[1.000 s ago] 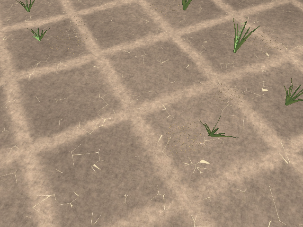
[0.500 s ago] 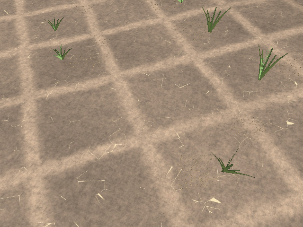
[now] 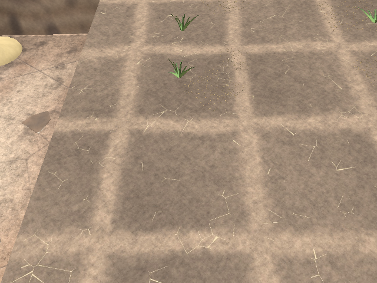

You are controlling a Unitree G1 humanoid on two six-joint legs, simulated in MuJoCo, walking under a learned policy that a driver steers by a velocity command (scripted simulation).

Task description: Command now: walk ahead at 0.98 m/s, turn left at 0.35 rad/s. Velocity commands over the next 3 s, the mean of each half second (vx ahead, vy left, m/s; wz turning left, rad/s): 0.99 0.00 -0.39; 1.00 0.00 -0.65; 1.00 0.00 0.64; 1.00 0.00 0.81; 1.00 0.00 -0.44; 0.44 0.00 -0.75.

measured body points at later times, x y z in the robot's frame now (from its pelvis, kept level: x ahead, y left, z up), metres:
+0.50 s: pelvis +0.48 -0.09 +0.01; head +0.50 -0.09 +0.46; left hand +0.46 +0.19 -0.12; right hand +0.67 -0.34 -0.05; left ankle +0.66 +0.07 -0.65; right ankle +0.41 -0.11 -0.73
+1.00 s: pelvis +0.92 -0.20 +0.01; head +0.94 -0.21 +0.46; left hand +1.27 -0.19 -0.03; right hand +0.67 -0.37 -0.11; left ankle +0.87 -0.02 -0.73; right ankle +0.98 -0.40 -0.68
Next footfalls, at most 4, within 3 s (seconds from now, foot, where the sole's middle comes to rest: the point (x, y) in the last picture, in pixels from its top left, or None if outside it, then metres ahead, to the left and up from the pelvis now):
0.24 right None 0.45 -0.11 -0.76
0.68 left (205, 183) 0.90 -0.04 -0.76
1.10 right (296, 144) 1.08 -0.46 -0.76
1.54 left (273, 77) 1.55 -0.44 -0.76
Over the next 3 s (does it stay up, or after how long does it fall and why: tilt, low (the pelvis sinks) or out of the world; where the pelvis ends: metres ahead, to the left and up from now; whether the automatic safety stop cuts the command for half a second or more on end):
stays up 2.52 -0.48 0.00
